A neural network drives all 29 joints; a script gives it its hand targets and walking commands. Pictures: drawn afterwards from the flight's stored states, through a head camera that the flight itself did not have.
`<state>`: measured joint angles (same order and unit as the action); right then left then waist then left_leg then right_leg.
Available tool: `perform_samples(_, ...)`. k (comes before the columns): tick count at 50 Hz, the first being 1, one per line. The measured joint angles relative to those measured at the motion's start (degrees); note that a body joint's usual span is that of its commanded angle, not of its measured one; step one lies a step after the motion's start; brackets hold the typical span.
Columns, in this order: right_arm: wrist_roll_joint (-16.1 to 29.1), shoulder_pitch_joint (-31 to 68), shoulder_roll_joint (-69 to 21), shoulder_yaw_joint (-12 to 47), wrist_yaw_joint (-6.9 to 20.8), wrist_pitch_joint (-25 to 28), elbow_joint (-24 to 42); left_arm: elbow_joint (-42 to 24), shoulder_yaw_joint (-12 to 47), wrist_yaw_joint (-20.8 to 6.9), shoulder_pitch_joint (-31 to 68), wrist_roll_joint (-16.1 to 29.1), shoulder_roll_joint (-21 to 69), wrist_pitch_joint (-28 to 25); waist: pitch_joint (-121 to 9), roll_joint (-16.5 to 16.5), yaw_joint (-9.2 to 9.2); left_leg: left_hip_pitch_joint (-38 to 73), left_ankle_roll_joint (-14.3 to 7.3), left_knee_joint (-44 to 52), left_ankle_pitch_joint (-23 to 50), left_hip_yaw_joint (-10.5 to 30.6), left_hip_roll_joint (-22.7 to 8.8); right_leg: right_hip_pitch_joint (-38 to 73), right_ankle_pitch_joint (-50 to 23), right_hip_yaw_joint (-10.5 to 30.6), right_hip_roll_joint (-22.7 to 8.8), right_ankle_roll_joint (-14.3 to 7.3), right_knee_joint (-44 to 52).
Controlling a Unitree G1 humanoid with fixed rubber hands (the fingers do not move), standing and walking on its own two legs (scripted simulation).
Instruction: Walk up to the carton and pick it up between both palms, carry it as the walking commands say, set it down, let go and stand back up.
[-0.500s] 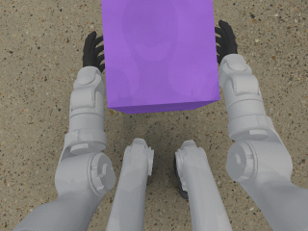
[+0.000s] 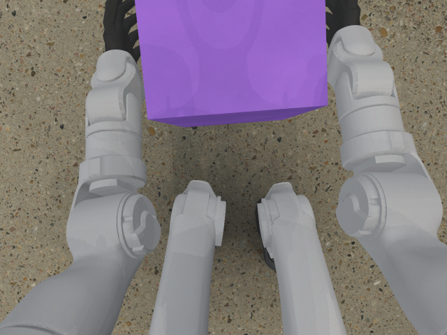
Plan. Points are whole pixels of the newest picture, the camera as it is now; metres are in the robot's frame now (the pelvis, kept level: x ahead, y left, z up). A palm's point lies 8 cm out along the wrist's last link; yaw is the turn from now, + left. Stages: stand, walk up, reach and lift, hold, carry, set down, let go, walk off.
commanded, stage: set down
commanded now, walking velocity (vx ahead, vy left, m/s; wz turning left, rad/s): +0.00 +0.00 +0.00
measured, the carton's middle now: (228, 33) +0.57 +0.03 -0.19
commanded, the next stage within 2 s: none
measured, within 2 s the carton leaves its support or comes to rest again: rests again in 1.22 s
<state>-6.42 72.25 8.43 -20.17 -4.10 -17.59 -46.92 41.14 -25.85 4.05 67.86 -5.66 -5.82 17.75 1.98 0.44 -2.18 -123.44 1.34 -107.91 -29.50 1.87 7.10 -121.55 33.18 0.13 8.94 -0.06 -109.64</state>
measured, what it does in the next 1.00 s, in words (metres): lowers itself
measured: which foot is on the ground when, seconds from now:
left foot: down 0.00-1.00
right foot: down 0.00-1.00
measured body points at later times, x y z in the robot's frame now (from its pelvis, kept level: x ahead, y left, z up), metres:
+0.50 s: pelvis +0.00 +0.00 -0.05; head +0.37 +0.01 +0.20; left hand +0.55 +0.19 -0.21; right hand +0.58 -0.13 -0.21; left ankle +0.11 +0.11 -0.42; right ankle +0.09 -0.10 -0.42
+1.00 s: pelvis +0.00 +0.00 -0.07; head +0.36 +0.00 +0.19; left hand +0.54 +0.19 -0.23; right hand +0.57 -0.13 -0.23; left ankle +0.11 +0.11 -0.42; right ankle +0.09 -0.10 -0.42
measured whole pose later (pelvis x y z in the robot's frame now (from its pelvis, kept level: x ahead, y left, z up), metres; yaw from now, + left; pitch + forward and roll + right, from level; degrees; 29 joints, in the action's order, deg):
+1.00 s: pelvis +0.00 +0.00 -0.07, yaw +0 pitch +38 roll +1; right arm 0.4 84.0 15.3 -11.6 -7.0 -15.2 -56.2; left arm 50.1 -20.0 7.0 78.9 0.2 -12.1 15.2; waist 18.0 0.5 -2.7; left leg -127.8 0.8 -123.1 -33.0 -1.0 5.6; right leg -126.5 36.6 -0.9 8.8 -0.5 -125.5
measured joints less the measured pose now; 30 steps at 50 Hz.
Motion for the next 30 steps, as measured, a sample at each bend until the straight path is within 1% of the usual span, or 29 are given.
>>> perform_samples(20,3.64,7.94,4.32,4.20,-1.59,1.17,-3.99,3.64,3.26,2.04,7.42,3.68,-3.91,-1.24,9.28,0.19,-0.34,-4.55,-0.01,-8.92,-2.08,-1.25,-0.07,-4.58,2.30,-0.61,0.15,0.04,-9.25)
perform_samples(26,5.26,9.79,5.45,5.99,-2.29,1.67,-5.16,4.78,4.78,2.68,9.07,5.33,-5.22,-1.77,12.26,0.15,-0.51,-5.23,-0.17,-11.61,-2.79,-1.71,-0.44,-5.33,2.95,-0.84,0.24,0.03,-11.95)
perform_samples(30,6.93,9.73,6.07,7.98,-2.97,1.63,-4.95,4.61,6.39,3.35,8.76,7.21,-5.87,-1.93,13.33,-0.24,-0.54,-5.13,-0.50,-13.17,-3.50,-2.28,-0.86,-5.32,3.53,-0.73,0.37,0.13,-13.53)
